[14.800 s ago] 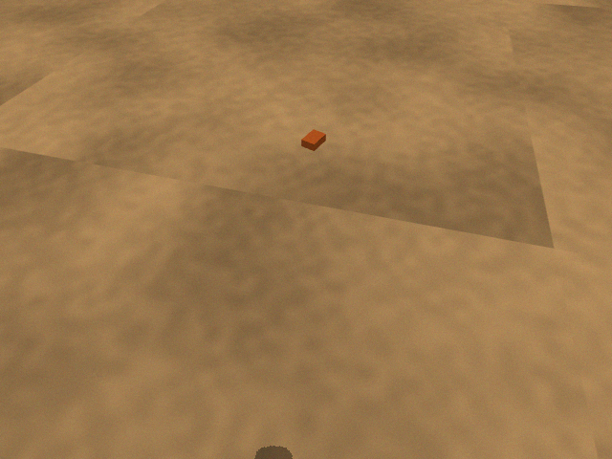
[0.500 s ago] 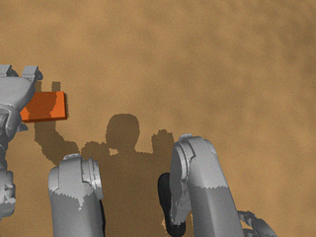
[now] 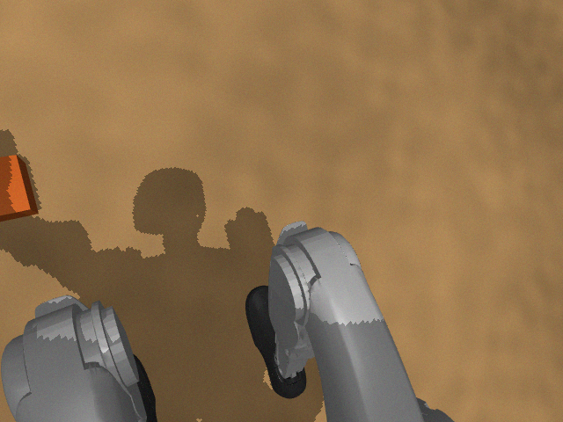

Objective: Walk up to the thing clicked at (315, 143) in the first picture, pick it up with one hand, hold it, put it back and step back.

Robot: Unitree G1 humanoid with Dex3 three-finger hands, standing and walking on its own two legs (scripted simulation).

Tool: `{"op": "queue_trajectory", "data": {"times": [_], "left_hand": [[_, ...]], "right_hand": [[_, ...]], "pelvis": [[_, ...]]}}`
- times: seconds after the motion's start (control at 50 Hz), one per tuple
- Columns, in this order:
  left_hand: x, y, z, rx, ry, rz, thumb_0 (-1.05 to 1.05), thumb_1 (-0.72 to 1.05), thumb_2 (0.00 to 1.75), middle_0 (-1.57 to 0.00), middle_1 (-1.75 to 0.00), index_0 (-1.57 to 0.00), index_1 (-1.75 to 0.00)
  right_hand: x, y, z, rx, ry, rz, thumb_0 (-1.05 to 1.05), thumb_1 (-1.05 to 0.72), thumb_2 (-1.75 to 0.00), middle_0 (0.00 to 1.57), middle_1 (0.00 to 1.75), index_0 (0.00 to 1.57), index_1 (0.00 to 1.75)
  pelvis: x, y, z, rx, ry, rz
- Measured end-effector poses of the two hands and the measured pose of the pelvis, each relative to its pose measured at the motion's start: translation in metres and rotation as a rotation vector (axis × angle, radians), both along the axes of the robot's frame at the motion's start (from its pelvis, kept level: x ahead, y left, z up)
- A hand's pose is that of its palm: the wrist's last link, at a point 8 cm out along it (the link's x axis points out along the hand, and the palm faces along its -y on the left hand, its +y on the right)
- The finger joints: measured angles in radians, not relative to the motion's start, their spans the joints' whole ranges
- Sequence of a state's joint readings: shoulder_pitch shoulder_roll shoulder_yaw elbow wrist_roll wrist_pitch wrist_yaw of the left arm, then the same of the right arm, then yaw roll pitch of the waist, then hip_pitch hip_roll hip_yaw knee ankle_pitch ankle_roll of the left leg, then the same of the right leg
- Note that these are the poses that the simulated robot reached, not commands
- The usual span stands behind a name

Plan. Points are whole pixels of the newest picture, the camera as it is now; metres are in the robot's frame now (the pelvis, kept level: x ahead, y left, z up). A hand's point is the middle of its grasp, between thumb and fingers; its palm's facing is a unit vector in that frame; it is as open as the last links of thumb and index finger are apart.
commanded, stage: rest palm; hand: left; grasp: from above
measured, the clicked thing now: out of the picture +0.48 +0.28 -0.29
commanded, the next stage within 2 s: close in 0.84 s
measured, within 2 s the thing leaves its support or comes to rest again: neither
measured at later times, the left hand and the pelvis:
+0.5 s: hand out of the picture +0.47 +0.29 -0.25, palm faces -0.47 -0.09 -0.88, open 14.0 cm; pelvis +0.00 +0.01 -0.01, yaw -3 degrees
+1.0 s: hand out of the picture +0.47 +0.27 -0.26, palm faces -0.47 -0.06 -0.88, open 14.0 cm; pelvis +0.00 +0.01 -0.01, yaw -4 degrees
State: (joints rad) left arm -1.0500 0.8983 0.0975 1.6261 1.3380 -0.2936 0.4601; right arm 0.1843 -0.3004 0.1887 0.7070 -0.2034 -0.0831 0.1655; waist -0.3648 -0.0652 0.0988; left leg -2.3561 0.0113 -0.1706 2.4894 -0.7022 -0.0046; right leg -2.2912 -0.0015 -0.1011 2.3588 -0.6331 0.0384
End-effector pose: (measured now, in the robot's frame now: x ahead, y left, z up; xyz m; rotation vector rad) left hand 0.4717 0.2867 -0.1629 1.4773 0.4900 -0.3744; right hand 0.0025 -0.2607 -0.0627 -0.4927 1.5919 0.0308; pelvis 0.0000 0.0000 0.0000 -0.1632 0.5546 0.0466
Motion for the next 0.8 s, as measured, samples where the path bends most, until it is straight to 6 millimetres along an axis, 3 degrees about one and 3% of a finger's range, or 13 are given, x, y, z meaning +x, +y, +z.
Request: {"op": "queue_trajectory", "data": {"times": [0.12, 0.42, 0.62, 0.8], "left_hand": [[0.003, -0.002, -0.01, -0.018, -0.045, -0.016, 0.0, -0.49, 0.96, -0.08, -1.02, -0.09, -1.0], [0.007, -0.001, -0.027, -0.002, -0.079, 0.026, 0.0, -0.48, 0.98, -0.09, -0.99, -0.09, -0.98], [0.003, 0.005, -0.038, 0.001, -0.039, 0.062, 0.0, -0.49, 0.98, -0.09, -1.0, -0.09, -0.99], [0.003, -0.001, -0.04, -0.023, -0.044, 0.017, 0.0, -0.5, 0.98, -0.09, -0.99, -0.08, -0.99]], "right_hand": [[0.0, 0.0, 0.0, -0.003, 0.006, 0.038, 0.0, -0.91, -0.89, 0.2, 0.3, 0.21, 0.3], [0.036, 0.004, 0.003, 0.032, -0.087, 0.163, 0.0, -0.9, -0.89, 0.2, 0.3, 0.21, 0.3], [0.027, 0.006, 0.005, 0.053, -0.046, 0.166, 0.0, -0.91, -0.9, 0.2, 0.3, 0.21, 0.3], [0.017, 0.011, 0.008, 0.058, -0.026, 0.16, 0.0, -0.91, -0.9, 0.2, 0.3, 0.21, 0.3]], "pelvis": [[0.001, 0.001, -0.006, -0.013, -0.015, -0.013], [0.004, 0.006, -0.011, -0.04, -0.036, -0.023], [0.005, 0.006, -0.012, -0.047, -0.045, -0.025], [0.003, 0.007, -0.012, -0.059, -0.061, -0.031]]}}
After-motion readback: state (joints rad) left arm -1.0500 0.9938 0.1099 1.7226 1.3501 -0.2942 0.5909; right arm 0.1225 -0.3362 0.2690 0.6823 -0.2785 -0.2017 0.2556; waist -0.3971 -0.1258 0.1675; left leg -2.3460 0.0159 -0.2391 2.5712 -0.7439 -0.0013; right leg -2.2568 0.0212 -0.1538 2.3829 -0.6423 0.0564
